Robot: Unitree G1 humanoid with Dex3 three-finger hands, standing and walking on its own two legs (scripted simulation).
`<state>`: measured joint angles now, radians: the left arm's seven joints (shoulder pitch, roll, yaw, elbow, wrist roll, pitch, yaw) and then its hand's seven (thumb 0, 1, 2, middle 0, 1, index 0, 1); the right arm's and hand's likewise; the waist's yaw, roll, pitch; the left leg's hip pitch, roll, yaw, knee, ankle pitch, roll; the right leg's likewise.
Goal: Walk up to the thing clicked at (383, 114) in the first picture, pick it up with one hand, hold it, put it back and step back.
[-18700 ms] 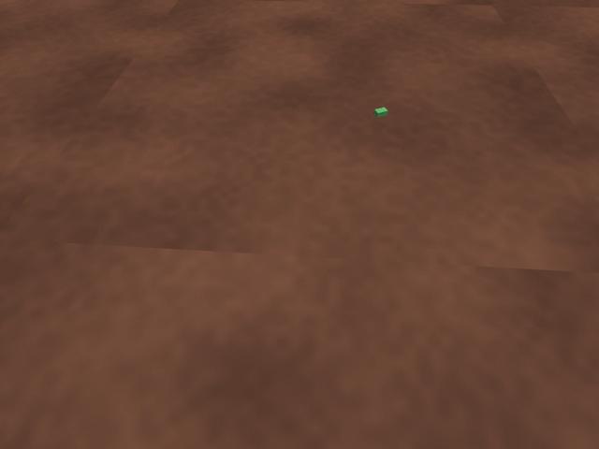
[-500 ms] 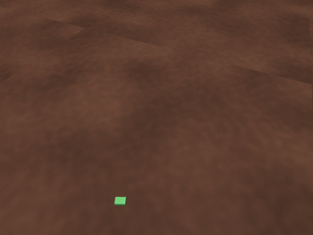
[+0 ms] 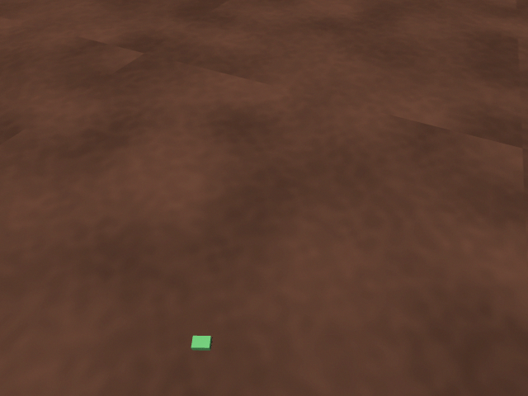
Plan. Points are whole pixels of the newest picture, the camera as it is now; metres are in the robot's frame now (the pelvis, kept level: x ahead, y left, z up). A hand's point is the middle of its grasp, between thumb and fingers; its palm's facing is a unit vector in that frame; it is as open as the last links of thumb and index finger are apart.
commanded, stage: stand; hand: left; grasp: from above
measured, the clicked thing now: (201, 343) +0.44 +0.25 -0.77
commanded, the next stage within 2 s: rise first in 0.82 s
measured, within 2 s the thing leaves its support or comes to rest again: neither
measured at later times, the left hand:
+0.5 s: hand out of the picture +0.07 +0.25 -0.16, palm faces -0.04 -0.94 -0.35, open 7.4 cm
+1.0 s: hand out of the picture +0.09 +0.25 -0.16, palm faces +0.02 -0.94 -0.34, open 7.4 cm
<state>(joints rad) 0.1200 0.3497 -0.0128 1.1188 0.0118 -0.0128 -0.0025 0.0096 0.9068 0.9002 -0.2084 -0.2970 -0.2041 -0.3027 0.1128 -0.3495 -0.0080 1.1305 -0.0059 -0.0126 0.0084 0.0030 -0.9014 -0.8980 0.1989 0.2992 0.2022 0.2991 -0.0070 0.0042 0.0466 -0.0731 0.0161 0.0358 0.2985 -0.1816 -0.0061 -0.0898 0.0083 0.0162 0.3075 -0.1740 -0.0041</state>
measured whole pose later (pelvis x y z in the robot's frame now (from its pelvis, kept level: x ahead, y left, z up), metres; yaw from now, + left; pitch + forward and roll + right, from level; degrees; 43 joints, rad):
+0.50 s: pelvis +0.00 +0.00 +0.00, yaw +0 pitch -2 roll +0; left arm 0.13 0.35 -0.01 1.12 0.01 -0.01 0.00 0.01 0.91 0.90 -0.21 -0.30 -0.20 -0.30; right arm 0.13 -0.35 0.00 1.14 -0.01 -0.01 0.01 0.00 -0.90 -0.90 0.20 0.30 0.20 0.30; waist -0.01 0.01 0.05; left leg -0.08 0.01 0.03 0.30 -0.18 0.00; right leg -0.10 0.00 0.01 0.31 -0.18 0.00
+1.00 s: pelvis +0.00 +0.00 +0.00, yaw +2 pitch +0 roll +0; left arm 0.09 0.33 0.02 1.07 -0.01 -0.03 0.01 0.01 0.88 0.89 -0.23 -0.31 -0.22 -0.32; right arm 0.17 -0.34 0.00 1.00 0.04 -0.04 -0.02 0.00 -0.91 -0.90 0.20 0.30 0.20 0.30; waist -0.01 0.01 0.05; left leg -0.17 0.01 0.01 0.37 -0.21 0.00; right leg -0.17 0.00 -0.01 0.37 -0.21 0.00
